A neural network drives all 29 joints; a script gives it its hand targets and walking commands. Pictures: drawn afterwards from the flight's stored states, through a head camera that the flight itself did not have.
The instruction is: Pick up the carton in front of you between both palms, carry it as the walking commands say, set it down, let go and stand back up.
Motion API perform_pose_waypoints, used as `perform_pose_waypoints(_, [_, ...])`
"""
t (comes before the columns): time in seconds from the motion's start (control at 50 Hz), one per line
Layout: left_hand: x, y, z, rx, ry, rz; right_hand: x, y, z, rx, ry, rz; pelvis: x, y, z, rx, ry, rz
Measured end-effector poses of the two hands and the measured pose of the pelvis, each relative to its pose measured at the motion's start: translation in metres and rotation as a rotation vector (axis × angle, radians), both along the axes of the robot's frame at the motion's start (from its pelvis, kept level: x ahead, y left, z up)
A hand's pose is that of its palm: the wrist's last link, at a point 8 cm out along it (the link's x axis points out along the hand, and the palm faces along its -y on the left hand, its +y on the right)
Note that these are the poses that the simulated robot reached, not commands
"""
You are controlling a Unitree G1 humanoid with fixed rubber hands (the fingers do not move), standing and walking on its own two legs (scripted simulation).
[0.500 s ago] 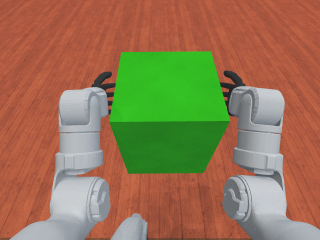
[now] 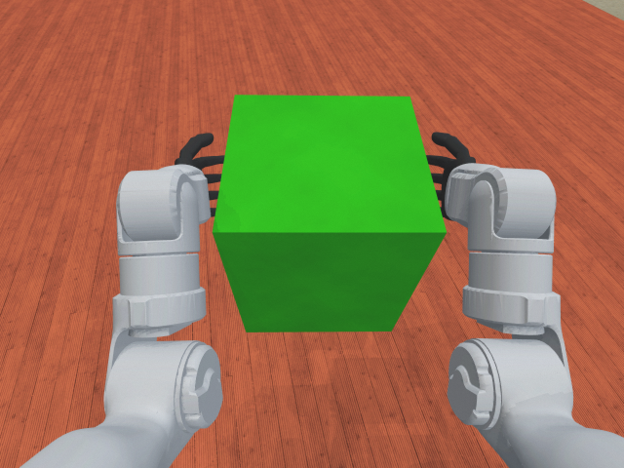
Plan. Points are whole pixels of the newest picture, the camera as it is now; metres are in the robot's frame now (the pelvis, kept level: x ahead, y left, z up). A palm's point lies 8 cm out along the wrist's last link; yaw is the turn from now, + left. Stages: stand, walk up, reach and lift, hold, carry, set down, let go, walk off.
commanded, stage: carry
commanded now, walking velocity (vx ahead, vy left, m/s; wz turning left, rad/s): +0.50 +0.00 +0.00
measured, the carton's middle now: (320, 224) +0.40 -0.02 +0.11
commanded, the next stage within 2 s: none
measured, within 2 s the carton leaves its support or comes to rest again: neither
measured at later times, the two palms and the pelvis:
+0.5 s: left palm (209, 128) +0.68 +0.17 +0.08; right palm (371, 126) +0.67 -0.13 +0.08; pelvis +0.34 +0.02 +0.01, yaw +0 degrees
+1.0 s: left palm (236, 51) +0.92 +0.13 +0.11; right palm (369, 43) +0.95 -0.17 +0.11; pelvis +0.68 -0.04 +0.02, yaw +3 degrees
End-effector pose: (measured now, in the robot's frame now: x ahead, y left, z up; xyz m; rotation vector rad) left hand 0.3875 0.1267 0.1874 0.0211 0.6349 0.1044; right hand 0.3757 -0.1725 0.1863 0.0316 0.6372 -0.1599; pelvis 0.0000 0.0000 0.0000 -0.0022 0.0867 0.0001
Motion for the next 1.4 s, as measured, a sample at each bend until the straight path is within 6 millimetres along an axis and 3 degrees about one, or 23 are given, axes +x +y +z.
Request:
perform_pose_waypoints(0.1, [0.040, 0.024, -0.012, 0.007, 0.108, 0.097, 0.074, 0.025, -0.007, 0.001, 0.108, 0.096, 0.062, -0.013, 0.015, 0.031, 0.011, 0.010])
perform_pose_waypoints(0.2, [0.089, 0.044, -0.031, 0.000, 0.170, 0.160, 0.140, 0.047, -0.026, -0.003, 0.169, 0.144, 0.128, -0.016, 0.022, 0.046, 0.017, 0.022])
perform_pose_waypoints(0.28, [0.142, 0.052, -0.051, 0.004, 0.180, 0.161, 0.194, 0.055, -0.047, -0.004, 0.179, 0.147, 0.187, -0.011, 0.016, 0.036, 0.014, 0.030])
perform_pose_waypoints(0.38, [0.224, 0.056, -0.083, -0.010, 0.151, 0.116, 0.259, 0.058, -0.076, -0.023, 0.151, 0.104, 0.271, 0.005, -0.005, 0.020, -0.011, 0.017])
perform_pose_waypoints(0.42, [0.253, 0.053, -0.096, -0.026, 0.167, 0.091, 0.277, 0.054, -0.088, -0.040, 0.167, 0.078, 0.296, 0.009, -0.004, 0.034, -0.005, 0.010])
perform_pose_waypoints(0.5, [0.291, 0.039, -0.111, -0.035, 0.229, 0.047, 0.292, 0.039, -0.108, -0.010, 0.229, -0.003, 0.343, 0.017, 0.012, 0.007, 0.009, -0.007])
perform_pose_waypoints(0.58, [0.325, 0.024, -0.109, -0.075, 0.203, 0.034, 0.311, 0.025, -0.105, 0.038, 0.199, -0.095, 0.392, 0.018, 0.025, -0.020, 0.022, -0.016])
perform_pose_waypoints(0.64, [0.350, 0.016, -0.101, -0.089, 0.145, 0.030, 0.337, 0.017, -0.093, 0.043, 0.140, -0.111, 0.433, 0.013, 0.029, -0.030, 0.022, -0.015])
perform_pose_waypoints(0.74, [0.404, 0.009, -0.081, -0.052, 0.050, 0.033, 0.403, 0.009, -0.074, 0.020, 0.050, -0.049, 0.509, -0.004, 0.024, -0.022, 0.003, -0.012])
perform_pose_waypoints(0.84, [0.466, -0.001, -0.076, -0.032, -0.015, 0.084, 0.480, -0.001, -0.076, 0.029, -0.013, 0.013, 0.589, -0.027, 0.001, -0.028, -0.031, 0.025])
perform_pose_waypoints(1.0, [0.532, 0.003, -0.076, -0.034, 0.098, 0.169, 0.571, 0.004, -0.075, 0.028, 0.101, 0.091, 0.675, -0.043, 0.021, 0.006, -0.019, 0.052])
perform_pose_waypoints(1.16, [0.636, 0.009, -0.070, -0.035, 0.069, 0.151, 0.669, 0.009, -0.069, 0.019, 0.072, 0.080, 0.776, -0.033, 0.024, 0.014, -0.014, 0.052])
perform_pose_waypoints(1.3, [0.749, 0.029, -0.104, -0.056, 0.077, 0.113, 0.772, 0.029, -0.095, -0.014, 0.080, 0.049, 0.885, -0.006, -0.002, 0.029, -0.029, 0.018])
perform_pose_waypoints(1.4, [0.813, 0.029, -0.118, -0.057, 0.177, 0.076, 0.821, 0.029, -0.111, -0.015, 0.178, 0.006, 0.939, 0.006, 0.010, 0.018, -0.007, -0.011])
